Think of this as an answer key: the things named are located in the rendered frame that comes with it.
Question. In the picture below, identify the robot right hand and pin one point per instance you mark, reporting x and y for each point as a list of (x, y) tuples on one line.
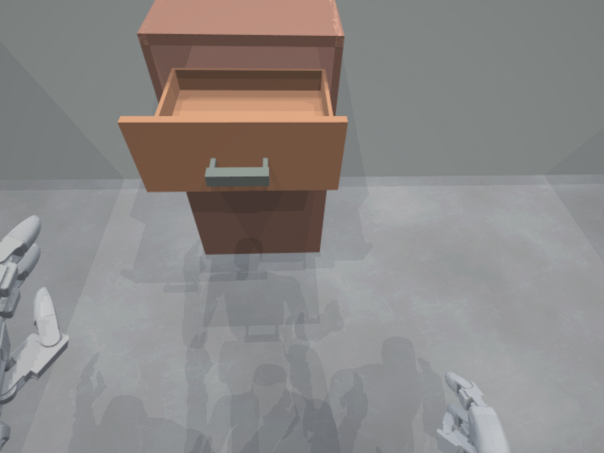
[(481, 429)]

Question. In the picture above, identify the drawer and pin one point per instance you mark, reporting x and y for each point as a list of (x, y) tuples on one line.
[(238, 117)]

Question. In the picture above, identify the robot left hand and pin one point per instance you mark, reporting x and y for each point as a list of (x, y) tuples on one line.
[(18, 257)]

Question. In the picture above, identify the cabinet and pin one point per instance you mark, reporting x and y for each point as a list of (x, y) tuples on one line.
[(248, 34)]

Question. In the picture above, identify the handle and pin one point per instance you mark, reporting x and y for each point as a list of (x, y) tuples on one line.
[(237, 176)]

